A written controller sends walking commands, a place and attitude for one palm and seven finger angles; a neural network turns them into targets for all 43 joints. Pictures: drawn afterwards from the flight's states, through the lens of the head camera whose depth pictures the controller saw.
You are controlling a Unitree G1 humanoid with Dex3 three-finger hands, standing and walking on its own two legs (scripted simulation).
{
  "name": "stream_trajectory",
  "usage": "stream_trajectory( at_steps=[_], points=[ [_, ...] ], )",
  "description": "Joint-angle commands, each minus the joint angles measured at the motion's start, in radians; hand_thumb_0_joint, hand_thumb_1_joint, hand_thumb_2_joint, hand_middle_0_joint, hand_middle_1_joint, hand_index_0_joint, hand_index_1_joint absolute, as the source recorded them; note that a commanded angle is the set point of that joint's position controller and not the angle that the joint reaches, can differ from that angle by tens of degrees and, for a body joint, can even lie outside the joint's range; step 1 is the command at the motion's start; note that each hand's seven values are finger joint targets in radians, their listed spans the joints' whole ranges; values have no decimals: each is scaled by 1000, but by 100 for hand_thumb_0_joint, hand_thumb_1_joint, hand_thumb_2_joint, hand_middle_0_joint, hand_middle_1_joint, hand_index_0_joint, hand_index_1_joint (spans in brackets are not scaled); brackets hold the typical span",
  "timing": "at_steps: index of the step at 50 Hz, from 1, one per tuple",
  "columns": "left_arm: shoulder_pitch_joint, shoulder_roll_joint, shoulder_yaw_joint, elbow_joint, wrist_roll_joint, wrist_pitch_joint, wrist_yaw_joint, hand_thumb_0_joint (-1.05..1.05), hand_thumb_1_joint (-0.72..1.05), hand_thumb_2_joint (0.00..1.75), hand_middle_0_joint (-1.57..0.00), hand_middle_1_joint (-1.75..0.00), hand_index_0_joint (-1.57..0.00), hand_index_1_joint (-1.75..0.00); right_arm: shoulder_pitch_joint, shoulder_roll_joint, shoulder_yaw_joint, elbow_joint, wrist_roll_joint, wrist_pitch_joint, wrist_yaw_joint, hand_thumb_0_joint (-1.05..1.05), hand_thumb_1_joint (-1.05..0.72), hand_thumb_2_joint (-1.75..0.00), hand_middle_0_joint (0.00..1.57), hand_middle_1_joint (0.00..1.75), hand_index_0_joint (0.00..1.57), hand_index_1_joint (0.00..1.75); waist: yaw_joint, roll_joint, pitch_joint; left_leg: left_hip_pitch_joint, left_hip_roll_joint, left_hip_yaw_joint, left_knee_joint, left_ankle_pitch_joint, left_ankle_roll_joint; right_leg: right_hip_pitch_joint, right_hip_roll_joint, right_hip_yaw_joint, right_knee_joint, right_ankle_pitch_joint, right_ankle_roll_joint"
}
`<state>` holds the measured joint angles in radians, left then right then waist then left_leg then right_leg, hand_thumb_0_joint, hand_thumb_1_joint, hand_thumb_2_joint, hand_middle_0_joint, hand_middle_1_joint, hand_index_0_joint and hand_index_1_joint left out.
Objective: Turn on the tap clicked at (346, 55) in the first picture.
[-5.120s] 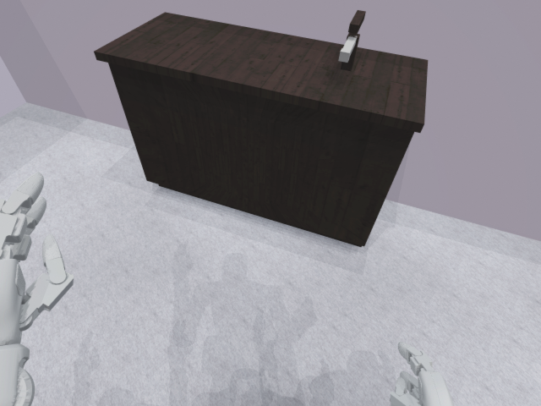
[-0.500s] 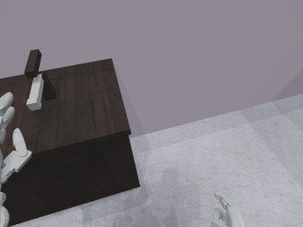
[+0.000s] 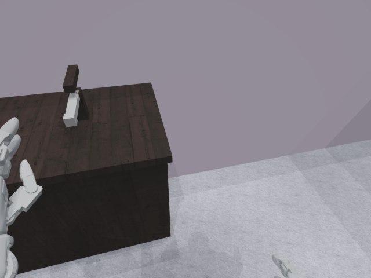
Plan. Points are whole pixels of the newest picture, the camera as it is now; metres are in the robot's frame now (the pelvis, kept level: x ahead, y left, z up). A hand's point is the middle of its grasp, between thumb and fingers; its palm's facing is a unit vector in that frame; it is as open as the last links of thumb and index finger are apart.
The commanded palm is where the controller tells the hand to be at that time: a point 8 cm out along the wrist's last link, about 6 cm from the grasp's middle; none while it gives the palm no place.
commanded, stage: come to a stop and stand still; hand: left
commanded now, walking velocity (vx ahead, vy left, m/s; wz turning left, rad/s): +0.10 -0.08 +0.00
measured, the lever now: (70, 120) +0.49 +0.37 +0.08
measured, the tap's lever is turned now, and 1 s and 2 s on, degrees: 0 0 0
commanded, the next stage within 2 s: look again from close up in 0.34 s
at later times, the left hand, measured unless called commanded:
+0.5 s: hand (48, 172) +0.23 +0.26 +0.18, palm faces +0.42 -0.77 -0.48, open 7.5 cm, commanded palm +0.16 +0.26 +0.18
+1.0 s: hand (42, 157) +0.27 +0.29 +0.17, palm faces +0.39 -0.87 -0.30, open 7.5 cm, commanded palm +0.21 +0.32 +0.18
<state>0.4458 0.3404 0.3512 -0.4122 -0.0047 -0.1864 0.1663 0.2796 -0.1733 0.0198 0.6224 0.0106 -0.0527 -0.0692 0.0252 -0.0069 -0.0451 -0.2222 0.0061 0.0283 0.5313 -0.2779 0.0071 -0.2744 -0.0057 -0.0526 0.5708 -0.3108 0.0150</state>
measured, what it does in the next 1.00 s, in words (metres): shifts its weight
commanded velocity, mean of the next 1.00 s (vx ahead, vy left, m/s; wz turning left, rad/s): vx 0.05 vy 0.01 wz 0.00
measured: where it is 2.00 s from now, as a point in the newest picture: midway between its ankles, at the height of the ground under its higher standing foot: outside the picture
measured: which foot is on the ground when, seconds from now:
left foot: down 0.00-1.00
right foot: down 0.00-1.00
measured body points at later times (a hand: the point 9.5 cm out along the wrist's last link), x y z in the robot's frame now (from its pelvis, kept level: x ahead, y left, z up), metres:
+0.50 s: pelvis -0.01 -0.01 +0.00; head +0.02 -0.01 +0.45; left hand +0.20 +0.30 +0.20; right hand +0.14 -0.26 -0.09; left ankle +0.01 +0.11 -0.73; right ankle +0.03 -0.10 -0.73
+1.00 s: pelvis +0.04 +0.05 +0.00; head +0.06 +0.08 +0.45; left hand +0.24 +0.34 +0.18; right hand +0.22 -0.17 -0.06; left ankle +0.01 +0.12 -0.73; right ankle +0.03 -0.10 -0.73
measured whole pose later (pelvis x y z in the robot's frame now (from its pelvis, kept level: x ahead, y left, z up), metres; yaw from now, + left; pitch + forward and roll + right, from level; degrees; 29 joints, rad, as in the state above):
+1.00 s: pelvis +0.04 +0.05 +0.00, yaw -2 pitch +1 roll -2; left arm 0.35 0.33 0.36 -0.45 -0.03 -0.23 0.10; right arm 0.21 -0.18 0.03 0.59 -0.01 -0.16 0.00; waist 0.04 -0.04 0.03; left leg -0.20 -0.03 0.05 0.51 -0.33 0.07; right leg -0.22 -0.03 -0.01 0.46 -0.25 0.03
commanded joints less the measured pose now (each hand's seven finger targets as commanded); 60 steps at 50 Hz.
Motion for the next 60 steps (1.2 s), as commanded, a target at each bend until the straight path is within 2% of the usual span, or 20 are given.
stream_trajectory(
  at_steps=[1,4,8,16,21,22,23,24,25,26,28,30,33,34,41,46,50,54,57,60],
  points=[
    [-216,137,8,-203,9,-68,-1,0,90,90,-20,-30,-20,-30,-145,-152,-46,-141,-10,-68,-4,0,-90,-90,20,30,20,30,-34,160,77,-189,210,-190,-253,-207,63,97,-1,9,-94,11,-7],
    [-220,181,51,-244,6,-65,2,0,90,90,-20,-30,-20,-30,-157,-148,-49,-140,-16,-69,5,0,-90,-90,20,30,20,30,-24,42,7,-171,137,-90,-144,-115,26,133,-50,94,-139,47,-33],
    [-77,201,96,-256,-26,-57,3,0,90,90,-20,-30,-20,-30,-150,-115,-41,-146,-19,-54,14,0,-90,-90,20,30,20,30,-28,-50,-12,-89,39,-13,24,-99,-1,24,-180,280,-293,-134,-104],
    [10,185,113,-230,-37,-66,2,0,90,90,-20,-30,-20,-30,-168,-126,-39,-160,-8,-39,0,0,-90,-90,20,30,20,30,-25,70,-18,-72,106,-89,-142,79,13,89,-58,141,-196,104,-35],
    [-32,163,75,-221,-29,-67,4,0,90,90,-20,-30,-20,-30,-155,-143,-52,-155,0,-57,-6,0,-90,-90,20,30,20,30,-27,39,-56,-56,97,-63,-115,148,4,146,-65,138,-179,239,-31],
    [-999,981,687,-396,101,-145,-11,0,90,90,-20,-30,-20,-30,19,-175,-98,-131,-42,-120,-2,0,-90,-90,20,30,20,30,21,-174,126,-146,48,35,49,113,16,0,-69,197,-320,320,70],
    [-476,384,273,120,8,-103,-63,0,90,90,-20,-30,-20,-30,-92,-76,-59,-105,-15,-124,11,0,-90,-90,20,30,20,30,6,-161,-77,-63,-45,-5,49,60,17,82,-157,231,-248,305,-57],
    [-364,305,231,-18,-31,-105,-50,0,90,90,-20,-30,-20,-30,-158,-102,-63,-177,13,-121,26,0,-90,-90,20,30,20,30,21,10,-61,-20,-18,-13,-2,62,4,94,-163,289,-243,300,-72],
    [-306,202,129,53,-30,-111,-55,0,90,90,-20,-30,-20,-30,-121,-117,-65,-185,14,-134,25,0,-90,-90,20,30,20,30,10,41,-77,2,-9,19,-33,47,-5,116,-162,271,-248,242,-68],
    [-236,173,85,-26,-40,-125,-63,0,90,90,-20,-30,-20,-30,-120,-137,-70,-183,6,-140,34,0,-90,-90,20,30,20,30,24,113,-95,23,-15,12,-69,54,5,137,-133,240,-236,231,-43],
    [-122,149,45,-145,-44,-131,-65,0,90,90,-20,-30,-20,-30,-130,-147,-73,-183,9,-148,62,0,-90,-90,20,30,20,30,28,106,-112,19,16,-12,-108,106,17,178,-100,198,-213,189,-10],
    [-54,150,38,-213,-47,-128,-66,0,90,90,-20,-30,-20,-30,-147,-145,-68,-200,6,-155,71,0,-90,-90,20,30,20,30,28,39,-99,-7,46,-44,-146,83,22,171,-65,150,-202,111,-17],
    [-43,222,130,-204,-44,-117,-55,0,90,90,-20,-30,-20,-30,-152,-152,-65,-207,-1,-152,60,0,-90,-90,20,30,20,30,23,-88,-53,-46,39,-57,-181,15,15,137,-34,138,-241,24,-24],
    [-68,287,198,-204,-46,-116,-50,0,90,90,-20,-30,-20,-30,-161,-154,-63,-207,-4,-148,52,0,-90,-90,20,30,20,30,23,-58,-23,-36,36,-53,-201,4,8,100,-24,139,-253,6,-24],
    [-236,213,133,-218,-44,-130,-60,0,90,90,-20,-30,-20,-30,-149,-143,-44,-201,-15,-162,34,0,-90,-90,20,30,20,30,5,137,-54,-30,70,-70,-225,69,25,180,-9,59,-142,191,-29],
    [-184,133,33,-248,-32,-110,-62,0,90,90,-20,-30,-20,-30,-138,-154,-52,-188,-18,-163,53,0,-90,-90,20,30,20,30,-7,115,-84,41,67,-80,-151,152,30,130,-4,37,-113,228,-43],
    [-150,163,77,-239,-28,-101,-54,0,90,90,-20,-30,-20,-30,-133,-157,-57,-187,-15,-136,55,0,-90,-90,20,30,20,30,-15,79,-84,45,65,-81,-89,304,17,128,-7,26,-63,308,-55],
    [-151,226,149,-274,-37,-104,-50,0,90,90,-20,-30,-20,-30,-139,-149,-54,-200,-9,-110,50,0,-90,-90,20,30,20,30,-21,133,-83,104,84,-87,-43,510,1,78,0,0,13,319,-58],
    [-138,209,138,-293,-45,-103,-54,0,90,90,-20,-30,-20,-30,-129,-147,-55,-210,-9,-102,57,0,-90,-90,20,30,20,30,-23,157,-72,159,100,-86,-18,602,2,29,16,-29,17,226,-58],
    [-129,195,128,-282,-48,-97,-53,0,90,90,-20,-30,-20,-30,-134,-149,-53,-217,-5,-97,60,0,-90,-90,20,30,20,30,-15,99,-77,61,81,-45,56,602,-15,154,3,-18,-29,341,-79]
  ],
)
